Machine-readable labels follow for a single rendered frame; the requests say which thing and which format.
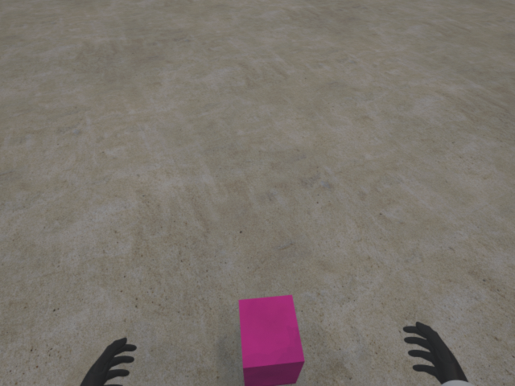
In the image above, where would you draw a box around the robot left hand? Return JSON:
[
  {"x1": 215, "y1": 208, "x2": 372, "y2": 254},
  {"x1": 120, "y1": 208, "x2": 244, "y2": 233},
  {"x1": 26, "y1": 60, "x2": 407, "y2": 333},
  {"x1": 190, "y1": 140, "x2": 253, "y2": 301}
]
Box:
[{"x1": 80, "y1": 338, "x2": 137, "y2": 386}]

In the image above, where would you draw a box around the robot right hand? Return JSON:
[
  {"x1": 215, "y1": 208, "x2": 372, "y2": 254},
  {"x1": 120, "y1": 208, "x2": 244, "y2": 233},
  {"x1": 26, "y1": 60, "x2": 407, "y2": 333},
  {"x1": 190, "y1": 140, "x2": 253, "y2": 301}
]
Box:
[{"x1": 403, "y1": 322, "x2": 468, "y2": 384}]

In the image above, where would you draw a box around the carton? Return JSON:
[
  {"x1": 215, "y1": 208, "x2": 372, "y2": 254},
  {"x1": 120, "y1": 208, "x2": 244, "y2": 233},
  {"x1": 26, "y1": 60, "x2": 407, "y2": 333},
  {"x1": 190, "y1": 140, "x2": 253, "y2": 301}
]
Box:
[{"x1": 239, "y1": 295, "x2": 305, "y2": 386}]

